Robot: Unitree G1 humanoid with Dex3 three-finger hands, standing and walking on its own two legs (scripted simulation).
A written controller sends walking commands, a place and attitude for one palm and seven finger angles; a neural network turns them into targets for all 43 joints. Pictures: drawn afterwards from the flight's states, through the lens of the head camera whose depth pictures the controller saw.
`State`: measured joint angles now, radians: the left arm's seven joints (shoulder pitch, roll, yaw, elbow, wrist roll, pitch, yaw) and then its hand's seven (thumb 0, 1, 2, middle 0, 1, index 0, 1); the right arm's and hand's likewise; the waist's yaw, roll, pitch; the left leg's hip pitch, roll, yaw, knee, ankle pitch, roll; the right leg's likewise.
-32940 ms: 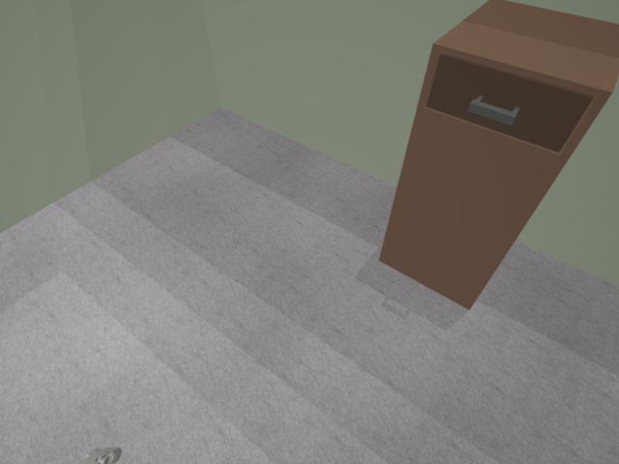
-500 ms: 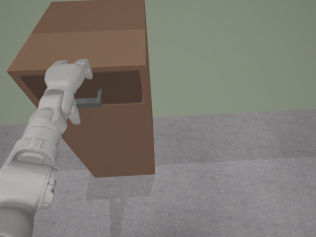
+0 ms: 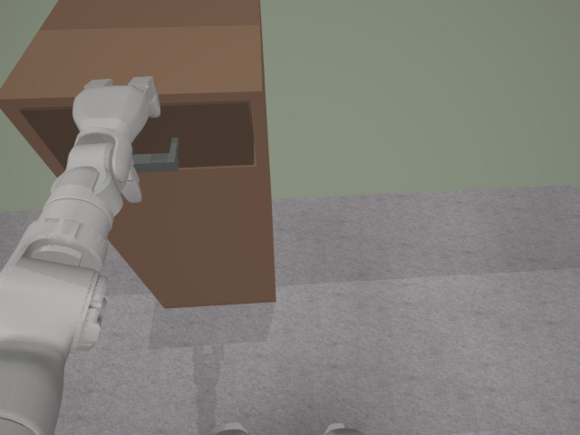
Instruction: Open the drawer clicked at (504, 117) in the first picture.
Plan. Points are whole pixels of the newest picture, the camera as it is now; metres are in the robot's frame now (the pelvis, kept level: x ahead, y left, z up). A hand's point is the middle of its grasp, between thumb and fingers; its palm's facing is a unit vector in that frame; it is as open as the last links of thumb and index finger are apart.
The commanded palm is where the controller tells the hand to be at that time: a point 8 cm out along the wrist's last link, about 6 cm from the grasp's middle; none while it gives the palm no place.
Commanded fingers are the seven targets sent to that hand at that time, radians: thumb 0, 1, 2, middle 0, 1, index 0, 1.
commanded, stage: lower the fingers behind the handle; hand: left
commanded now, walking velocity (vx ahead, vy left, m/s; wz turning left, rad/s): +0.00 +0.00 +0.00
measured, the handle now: (146, 154) +0.55 +0.21 +0.04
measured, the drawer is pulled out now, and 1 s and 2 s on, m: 0.00 0.00 0.00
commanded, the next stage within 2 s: lift the hand off the handle in 0.98 s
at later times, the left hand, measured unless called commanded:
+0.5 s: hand (128, 143) +0.51 +0.21 +0.11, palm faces +0.04 +0.01 -1.00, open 13.6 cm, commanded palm +0.51 +0.23 +0.08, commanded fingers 0.00 -0.50 0.30 -0.30 -1.20 -0.30 -1.20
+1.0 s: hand (129, 143) +0.51 +0.21 +0.11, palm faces +0.07 +0.01 -1.00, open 13.6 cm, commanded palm +0.50 +0.23 +0.08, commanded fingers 0.00 -0.50 0.30 -0.30 -1.20 -0.30 -1.20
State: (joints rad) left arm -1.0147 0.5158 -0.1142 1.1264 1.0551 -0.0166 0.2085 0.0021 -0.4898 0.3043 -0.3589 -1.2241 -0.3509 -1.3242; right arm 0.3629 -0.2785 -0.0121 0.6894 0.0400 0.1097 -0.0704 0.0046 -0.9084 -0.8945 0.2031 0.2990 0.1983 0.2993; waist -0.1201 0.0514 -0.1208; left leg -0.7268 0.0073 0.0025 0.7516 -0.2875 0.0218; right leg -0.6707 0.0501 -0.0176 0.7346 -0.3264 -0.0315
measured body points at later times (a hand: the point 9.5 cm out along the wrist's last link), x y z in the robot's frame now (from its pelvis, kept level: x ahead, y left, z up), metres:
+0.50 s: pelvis -0.03 +0.02 -0.02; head +0.06 +0.02 +0.42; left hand +0.50 +0.20 +0.16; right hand -0.03 -0.26 -0.14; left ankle +0.04 +0.11 -0.71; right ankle +0.01 -0.10 -0.71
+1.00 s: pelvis -0.04 +0.03 -0.03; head +0.05 +0.04 +0.41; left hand +0.50 +0.20 +0.16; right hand -0.02 -0.24 -0.14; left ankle +0.04 +0.11 -0.71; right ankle +0.01 -0.10 -0.71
